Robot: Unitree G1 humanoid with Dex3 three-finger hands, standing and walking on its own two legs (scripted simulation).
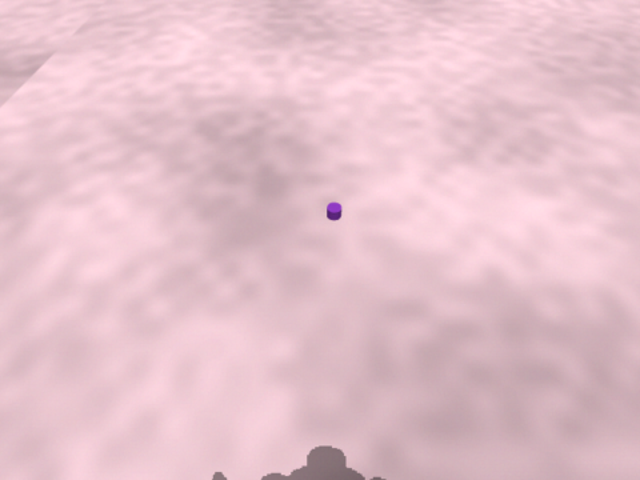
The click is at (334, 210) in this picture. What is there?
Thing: low tin
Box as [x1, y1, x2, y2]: [327, 202, 341, 219]
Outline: 328,204 327,216 330,219 339,218 341,209 340,205 335,202
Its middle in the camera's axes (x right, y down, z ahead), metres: +0.06 -0.12 +1.72
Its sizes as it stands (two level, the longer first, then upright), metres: 0.063 0.063 0.049
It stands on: the floor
